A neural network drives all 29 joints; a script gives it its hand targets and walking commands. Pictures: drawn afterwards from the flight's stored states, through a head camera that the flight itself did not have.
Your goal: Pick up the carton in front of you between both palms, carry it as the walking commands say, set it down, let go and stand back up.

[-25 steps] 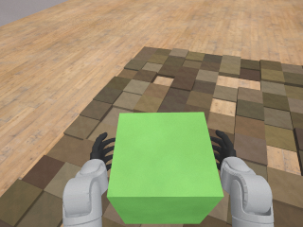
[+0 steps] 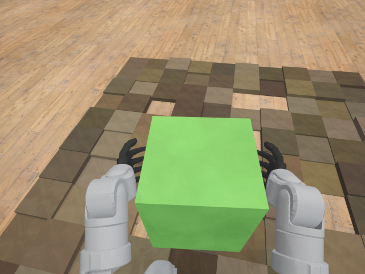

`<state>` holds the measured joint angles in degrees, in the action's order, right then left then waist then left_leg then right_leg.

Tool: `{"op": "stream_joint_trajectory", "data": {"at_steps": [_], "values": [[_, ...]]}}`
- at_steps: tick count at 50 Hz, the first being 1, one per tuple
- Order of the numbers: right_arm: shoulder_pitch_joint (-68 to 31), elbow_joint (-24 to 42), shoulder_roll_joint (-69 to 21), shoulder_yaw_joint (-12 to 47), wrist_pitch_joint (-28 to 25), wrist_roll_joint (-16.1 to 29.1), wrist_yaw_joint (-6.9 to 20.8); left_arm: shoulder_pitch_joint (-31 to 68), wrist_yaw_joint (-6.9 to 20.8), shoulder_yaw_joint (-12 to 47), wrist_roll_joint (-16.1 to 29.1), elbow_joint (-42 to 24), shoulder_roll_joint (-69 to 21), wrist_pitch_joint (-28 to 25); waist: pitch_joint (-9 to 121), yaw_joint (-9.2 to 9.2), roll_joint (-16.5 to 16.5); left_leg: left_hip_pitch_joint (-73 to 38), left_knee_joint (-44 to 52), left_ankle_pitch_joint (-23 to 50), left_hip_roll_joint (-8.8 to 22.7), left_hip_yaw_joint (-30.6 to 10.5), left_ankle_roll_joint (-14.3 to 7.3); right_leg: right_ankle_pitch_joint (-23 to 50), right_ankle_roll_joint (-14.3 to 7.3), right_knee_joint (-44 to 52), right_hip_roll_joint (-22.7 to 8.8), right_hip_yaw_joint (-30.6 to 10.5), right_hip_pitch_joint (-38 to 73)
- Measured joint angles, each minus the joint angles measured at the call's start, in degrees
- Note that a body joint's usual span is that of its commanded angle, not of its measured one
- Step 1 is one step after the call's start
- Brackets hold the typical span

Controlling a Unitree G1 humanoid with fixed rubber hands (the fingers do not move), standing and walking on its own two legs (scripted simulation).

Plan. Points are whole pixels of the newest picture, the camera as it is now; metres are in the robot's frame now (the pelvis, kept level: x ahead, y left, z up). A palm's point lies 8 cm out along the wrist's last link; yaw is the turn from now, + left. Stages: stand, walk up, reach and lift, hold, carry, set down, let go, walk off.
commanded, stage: carry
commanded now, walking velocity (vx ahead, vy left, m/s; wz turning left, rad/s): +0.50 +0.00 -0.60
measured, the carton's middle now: (198, 187) +0.30 +0.03 +0.03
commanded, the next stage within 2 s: none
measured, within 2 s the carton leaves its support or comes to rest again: neither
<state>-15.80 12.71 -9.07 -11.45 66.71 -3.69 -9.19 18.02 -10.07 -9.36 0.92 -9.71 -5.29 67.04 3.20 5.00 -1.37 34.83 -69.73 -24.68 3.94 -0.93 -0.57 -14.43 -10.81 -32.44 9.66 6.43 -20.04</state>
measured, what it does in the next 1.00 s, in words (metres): walks ahead, turning right: left foot, then right foot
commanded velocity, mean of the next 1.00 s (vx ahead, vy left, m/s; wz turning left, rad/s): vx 0.50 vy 0.00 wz -0.19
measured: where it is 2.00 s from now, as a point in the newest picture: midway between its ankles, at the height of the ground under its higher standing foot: (260, 134)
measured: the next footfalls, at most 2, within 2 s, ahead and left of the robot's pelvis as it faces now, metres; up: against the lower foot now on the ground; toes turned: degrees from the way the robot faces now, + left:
left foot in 0.30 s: +0.42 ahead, +0.14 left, +0.01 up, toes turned -8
right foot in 0.70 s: +0.59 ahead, -0.22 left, +0.00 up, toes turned -33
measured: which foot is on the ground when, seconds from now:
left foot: up 0.00-0.28, down 0.30-0.70, up 0.72-1.00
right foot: down 0.00-0.34, up 0.36-0.68, down 0.70-1.00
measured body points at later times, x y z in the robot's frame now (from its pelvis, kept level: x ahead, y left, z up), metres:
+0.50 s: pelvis +0.33 +0.01 +0.03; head +0.41 +0.01 +0.47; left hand +0.75 +0.05 +0.13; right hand +0.65 -0.24 +0.14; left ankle +0.39 +0.13 -0.70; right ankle +0.25 -0.07 -0.61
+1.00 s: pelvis +0.61 -0.15 +0.01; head +0.66 -0.18 +0.46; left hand +0.99 -0.17 +0.12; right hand +0.86 -0.45 +0.12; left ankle +0.76 -0.09 -0.65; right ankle +0.55 -0.20 -0.72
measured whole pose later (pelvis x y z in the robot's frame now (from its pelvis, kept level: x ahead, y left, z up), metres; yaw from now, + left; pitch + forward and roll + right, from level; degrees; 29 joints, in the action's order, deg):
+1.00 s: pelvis +0.61 -0.15 +0.01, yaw -27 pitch +4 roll -1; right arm -28.1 11.4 -5.5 -14.1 61.3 1.5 -10.4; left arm 27.1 -10.4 -13.9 0.4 -11.6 -7.6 60.0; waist -3.0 0.3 -2.2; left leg 45.1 -61.6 -19.2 4.5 3.3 -1.7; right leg -29.2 -2.0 -26.1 2.9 6.8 -13.8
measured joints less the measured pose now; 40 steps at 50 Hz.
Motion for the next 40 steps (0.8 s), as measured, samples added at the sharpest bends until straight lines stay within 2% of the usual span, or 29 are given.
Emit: {"op": "stream_joint_trajectory", "data": {"at_steps": [4,7,10,14,15,17,18,19,20,21,23,27,30,33,34,35,36,38,40], "values": [[-3.6,-4.0,-0.1,-2.8,-3.7,0.0,0.1,5.3,0.1,-2.6,-0.4,5.7,-0.8,-3.7,-0.7,-1.28,1.1,7.6,10.5,7.6,2.3,-0.8,1.0,-2.1,0.5,2.9,0.0,-3.9,3.7],[-7.3,-8.0,1.0,-4.0,-6.1,0.4,0.2,8.9,0.3,-4.1,-1.1,9.7,-1.0,-6.5,-0.7,-2.12,1.4,10.1,15.7,13.7,2.7,-1.2,1.5,-3.6,1.5,5.2,-0.7,-7.6,6.8],[-11.1,-11.6,2.4,-4.7,-8.0,0.9,0.1,11.8,0.4,-5.5,-1.8,12.5,-1.1,-8.8,-0.4,-2.25,1.0,9.9,22.0,17.0,1.7,-0.9,1.8,-5.7,2.5,7.0,-1.6,-11.5,10.0],[-15.3,-14.2,3.8,-5.2,-9.7,1.4,-0.7,15.1,0.5,-6.5,-2.2,14.1,-0.7,-10.9,-0.2,-2.05,0.1,5.1,33.7,22.1,-1.4,0.9,1.1,-9.8,3.6,5.5,-2.1,-14.9,13.6],[-16.1,-14.2,3.9,-5.3,-10.1,1.5,-0.9,15.8,0.6,-6.3,-2.1,14.0,-0.3,-11.2,-0.5,-2.32,0.3,3.1,36.8,24.3,-2.5,1.6,-0.6,-10.5,3.9,2.9,-2.3,-15.1,13.8],[-18.2,-14.6,3.0,-5.1,-11.4,1.5,-1.3,17.7,0.6,-6.4,-0.7,13.2,2.1,-10.8,-3.5,-3.20,5.4,-0.1,38.3,31.7,-4.9,5.8,-7.7,-3.8,5.6,-9.7,-5.1,-15.4,10.2],[-19.8,-14.8,2.7,-4.4,-11.5,1.6,-1.5,17.9,0.7,-7.0,0.4,11.9,3.2,-10.5,-4.7,-3.38,5.9,-1.1,38.1,34.9,-4.4,7.4,-11.8,-5.5,7.1,-19.6,-4.8,-14.8,6.3],[-21.0,-14.7,2.4,-3.6,-11.6,1.8,-1.8,17.5,0.7,-7.4,1.6,10.3,4.2,-10.5,-5.6,-3.77,5.6,-2.0,37.1,34.1,-3.6,8.0,-14.7,-7.9,7.7,-28.9,-4.3,-13.5,2.1],[-21.3,-13.9,2.0,-3.1,-11.6,1.9,-2.2,17.1,0.7,-7.7,2.6,8.8,4.8,-10.4,-6.6,-4.19,5.5,-3.4,36.6,31.7,-2.9,8.3,-15.7,-9.0,7.9,-35.5,-4.4,-12.0,-1.4],[-21.1,-12.6,1.5,-2.9,-11.4,2.0,-2.5,16.8,0.7,-7.8,3.2,7.4,4.9,-10.0,-7.3,-4.50,5.7,-5.1,36.9,29.7,-2.4,8.7,-15.7,-9.8,7.9,-39.4,-5.1,-10.5,-4.7],[-19.7,-9.6,1.0,-3.0,-10.8,2.5,-2.7,16.4,0.6,-7.9,3.3,5.0,4.3,-9.0,-7.8,-4.87,6.1,-8.6,38.5,27.2,-1.2,9.7,-14.9,-9.9,8.4,-40.9,-7.3,-8.2,-10.3],[-15.2,-5.9,0.6,-3.3,-8.9,2.7,-2.1,14.4,0.6,-6.8,1.6,2.7,2.1,-6.5,-6.3,-6.29,6.3,-15.9,40.8,23.0,1.1,11.3,-13.7,-7.1,9.9,-31.3,-11.3,-6.3,-17.4],[-12.5,-4.6,0.2,-3.8,-7.2,2.7,-1.3,12.2,0.6,-6.2,-0.2,1.5,0.3,-4.9,-4.4,-6.70,5.5,-21.8,41.4,19.2,2.9,13.1,-10.5,2.0,10.5,-18.7,-12.8,-4.6,-18.6],[-11.9,-5.4,0.8,-3.3,-5.7,2.4,-0.8,10.7,0.7,-6.0,-1.5,1.4,-0.5,-3.8,-2.1,-6.77,3.8,-27.1,38.2,13.1,5.2,14.9,-6.1,13.3,10.7,-4.4,-11.9,-1.5,-15.3],[-12.1,-5.7,1.3,-3.0,-5.3,2.4,-0.8,10.9,0.8,-5.9,-1.9,1.9,-0.6,-3.7,-1.4,-6.60,3.2,-28.2,35.0,10.4,6.1,15.0,-4.0,16.1,10.2,-0.5,-11.0,-0.4,-13.3],[-12.4,-6.1,2.2,-2.9,-5.0,2.5,-0.8,11.5,0.8,-5.9,-2.2,2.7,-0.9,-3.8,-0.7,-6.17,2.5,-28.0,29.6,8.0,7.3,14.5,-2.0,14.0,8.5,1.6,-10.0,0.4,-10.8],[-13.1,-6.8,3.6,-2.6,-4.8,3.0,-0.7,12.0,0.8,-5.8,-2.8,3.9,-1.5,-4.6,-0.3,-5.29,0.5,-25.9,22.2,4.5,8.3,11.8,-0.4,6.9,7.3,0.2,-8.2,0.5,-10.0],[-14.5,-8.9,6.0,-2.6,-4.6,4.1,-0.6,13.2,0.8,-5.2,-4.0,6.7,-1.9,-5.9,-1.5,-4.17,-2.0,-17.9,4.7,-1.9,5.9,5.2,1.7,1.1,6.0,-4.0,-6.1,0.2,-10.6],[-13.9,-9.8,6.0,-3.3,-4.0,4.4,-0.7,12.6,0.6,-4.7,-4.4,7.9,-2.2,-5.5,-2.3,-3.93,-1.6,-9.5,-7.1,-3.4,2.2,3.4,1.5,-4.0,6.2,-3.4,-6.0,-0.9,-8.6]]}}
